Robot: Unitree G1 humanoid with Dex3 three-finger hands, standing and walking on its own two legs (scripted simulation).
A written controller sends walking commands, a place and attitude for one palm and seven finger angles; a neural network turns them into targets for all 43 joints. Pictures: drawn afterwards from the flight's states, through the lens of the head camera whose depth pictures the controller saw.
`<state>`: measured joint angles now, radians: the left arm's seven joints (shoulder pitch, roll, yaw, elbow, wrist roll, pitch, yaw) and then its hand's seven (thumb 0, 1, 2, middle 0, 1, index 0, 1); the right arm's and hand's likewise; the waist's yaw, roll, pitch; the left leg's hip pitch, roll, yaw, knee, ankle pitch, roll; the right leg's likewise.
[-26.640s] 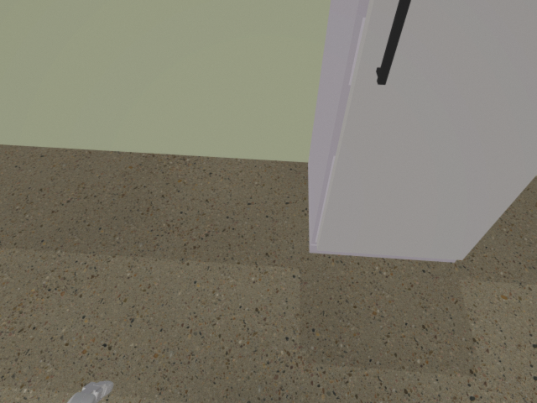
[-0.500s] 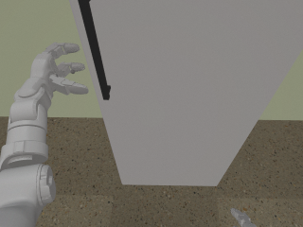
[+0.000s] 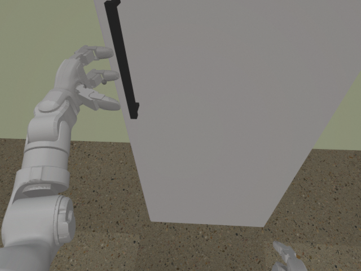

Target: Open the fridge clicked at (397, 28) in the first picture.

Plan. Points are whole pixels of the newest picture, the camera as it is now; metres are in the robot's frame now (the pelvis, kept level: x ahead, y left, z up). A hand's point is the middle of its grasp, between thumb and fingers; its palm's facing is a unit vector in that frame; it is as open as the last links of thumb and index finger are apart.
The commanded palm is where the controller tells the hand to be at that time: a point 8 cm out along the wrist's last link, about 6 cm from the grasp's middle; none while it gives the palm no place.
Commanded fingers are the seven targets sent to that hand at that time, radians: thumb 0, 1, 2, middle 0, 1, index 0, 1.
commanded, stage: move the hooked fingers beside the handle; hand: left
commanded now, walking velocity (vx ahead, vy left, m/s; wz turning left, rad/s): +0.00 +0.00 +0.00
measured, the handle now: (126, 66) +0.50 +0.16 +0.23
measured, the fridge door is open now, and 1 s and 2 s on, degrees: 0 0 0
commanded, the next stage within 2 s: feel for the door with the fingertips in 1.22 s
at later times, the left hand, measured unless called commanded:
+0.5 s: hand (95, 95) +0.41 +0.22 +0.21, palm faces +0.05 -1.00 -0.03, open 14.0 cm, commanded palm +0.39 +0.26 +0.22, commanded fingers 0.00 -0.50 0.30 -0.30 -1.20 -0.30 -1.20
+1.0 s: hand (92, 86) +0.40 +0.21 +0.24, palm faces +0.03 -1.00 +0.00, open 14.0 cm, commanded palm +0.39 +0.26 +0.22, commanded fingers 0.00 -0.50 0.30 -0.30 -1.20 -0.30 -1.20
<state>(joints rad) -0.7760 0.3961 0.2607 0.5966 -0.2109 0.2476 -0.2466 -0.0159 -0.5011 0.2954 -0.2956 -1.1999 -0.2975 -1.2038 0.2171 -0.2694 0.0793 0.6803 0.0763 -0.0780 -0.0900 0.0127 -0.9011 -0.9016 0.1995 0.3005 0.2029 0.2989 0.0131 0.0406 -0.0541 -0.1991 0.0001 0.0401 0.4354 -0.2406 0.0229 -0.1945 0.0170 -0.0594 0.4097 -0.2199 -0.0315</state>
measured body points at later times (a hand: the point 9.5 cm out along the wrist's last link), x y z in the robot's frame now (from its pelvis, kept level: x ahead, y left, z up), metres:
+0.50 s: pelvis -0.01 -0.01 +0.00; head -0.01 -0.02 +0.45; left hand +0.40 +0.27 +0.22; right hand +0.13 -0.26 -0.10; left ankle -0.01 +0.10 -0.74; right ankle +0.00 -0.10 -0.74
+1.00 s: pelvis +0.00 +0.00 +0.00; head -0.02 -0.01 +0.45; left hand +0.40 +0.27 +0.24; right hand +0.14 -0.24 -0.10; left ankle -0.01 +0.10 -0.74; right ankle +0.00 -0.10 -0.74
